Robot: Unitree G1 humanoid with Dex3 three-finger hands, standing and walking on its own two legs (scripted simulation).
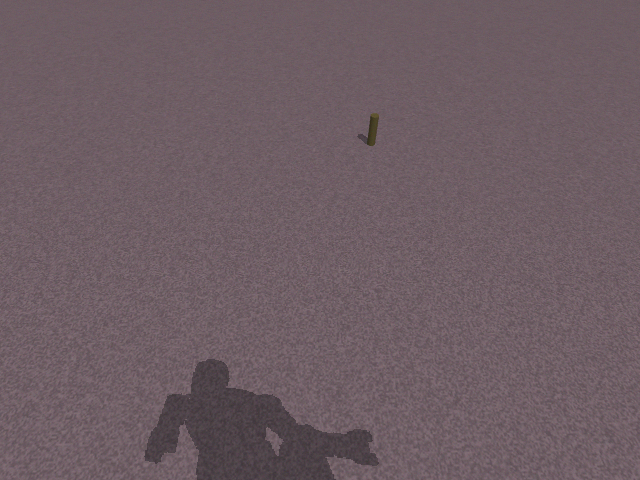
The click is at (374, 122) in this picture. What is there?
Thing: slim round
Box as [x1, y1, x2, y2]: [367, 113, 378, 145]
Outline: 376,113 372,113 370,117 367,144 369,145 374,144 378,115
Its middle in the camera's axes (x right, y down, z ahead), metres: +0.28 -0.61 +2.05
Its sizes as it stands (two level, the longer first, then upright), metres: 0.043 0.043 0.174
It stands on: the floor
